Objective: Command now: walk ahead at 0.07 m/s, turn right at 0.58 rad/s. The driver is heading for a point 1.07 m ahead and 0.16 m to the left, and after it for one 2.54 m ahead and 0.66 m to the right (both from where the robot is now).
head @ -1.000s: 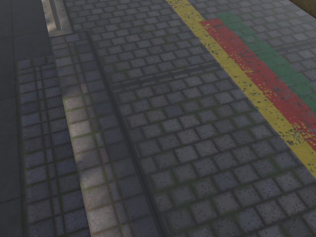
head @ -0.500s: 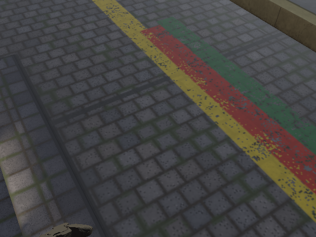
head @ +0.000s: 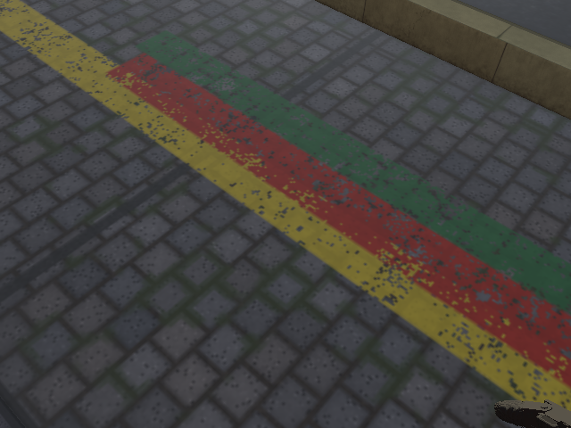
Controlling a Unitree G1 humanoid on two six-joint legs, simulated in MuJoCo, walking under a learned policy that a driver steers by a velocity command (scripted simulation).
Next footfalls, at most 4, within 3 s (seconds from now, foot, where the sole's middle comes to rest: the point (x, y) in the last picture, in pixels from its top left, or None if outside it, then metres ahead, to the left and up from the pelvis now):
0.30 right None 0.05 -0.12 -0.76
0.72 left None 0.33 0.18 -0.76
1.28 right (273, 332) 0.71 0.07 -0.76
1.76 left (201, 248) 0.96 0.28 -0.76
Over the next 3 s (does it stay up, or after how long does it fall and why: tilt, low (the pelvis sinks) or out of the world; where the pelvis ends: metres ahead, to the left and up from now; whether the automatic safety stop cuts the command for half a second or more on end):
stays up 1.02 0.15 0.01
